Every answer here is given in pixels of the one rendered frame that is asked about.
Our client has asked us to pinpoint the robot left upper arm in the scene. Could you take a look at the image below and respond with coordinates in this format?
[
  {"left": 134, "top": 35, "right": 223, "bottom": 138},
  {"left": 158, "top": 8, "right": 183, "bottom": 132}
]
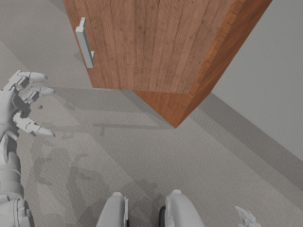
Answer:
[{"left": 0, "top": 199, "right": 35, "bottom": 227}]

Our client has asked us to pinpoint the robot right shin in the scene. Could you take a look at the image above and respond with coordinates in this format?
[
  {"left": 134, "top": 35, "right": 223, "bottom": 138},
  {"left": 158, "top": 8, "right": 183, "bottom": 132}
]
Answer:
[{"left": 164, "top": 189, "right": 182, "bottom": 227}]

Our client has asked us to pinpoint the cupboard door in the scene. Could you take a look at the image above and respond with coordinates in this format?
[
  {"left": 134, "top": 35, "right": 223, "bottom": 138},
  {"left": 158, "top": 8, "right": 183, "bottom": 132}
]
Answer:
[{"left": 62, "top": 0, "right": 233, "bottom": 94}]

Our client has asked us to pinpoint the handle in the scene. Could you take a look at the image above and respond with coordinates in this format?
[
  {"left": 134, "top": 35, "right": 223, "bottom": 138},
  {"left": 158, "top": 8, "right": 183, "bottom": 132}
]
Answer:
[{"left": 75, "top": 17, "right": 95, "bottom": 68}]

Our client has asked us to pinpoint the right robot thigh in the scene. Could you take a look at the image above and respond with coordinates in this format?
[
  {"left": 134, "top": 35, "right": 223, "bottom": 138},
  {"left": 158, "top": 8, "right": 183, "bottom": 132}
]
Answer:
[{"left": 165, "top": 193, "right": 205, "bottom": 227}]

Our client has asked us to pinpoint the right robot hand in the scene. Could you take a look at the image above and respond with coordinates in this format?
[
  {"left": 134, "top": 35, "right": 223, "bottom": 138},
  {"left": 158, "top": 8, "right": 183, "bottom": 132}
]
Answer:
[{"left": 234, "top": 206, "right": 262, "bottom": 227}]

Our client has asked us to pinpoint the left robot hand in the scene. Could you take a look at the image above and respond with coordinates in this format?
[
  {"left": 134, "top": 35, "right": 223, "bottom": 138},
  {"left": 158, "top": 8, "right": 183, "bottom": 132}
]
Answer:
[{"left": 0, "top": 70, "right": 56, "bottom": 138}]

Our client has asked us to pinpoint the robot left forearm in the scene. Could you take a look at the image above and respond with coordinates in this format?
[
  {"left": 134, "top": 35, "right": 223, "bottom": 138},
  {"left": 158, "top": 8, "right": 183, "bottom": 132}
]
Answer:
[{"left": 0, "top": 123, "right": 25, "bottom": 204}]

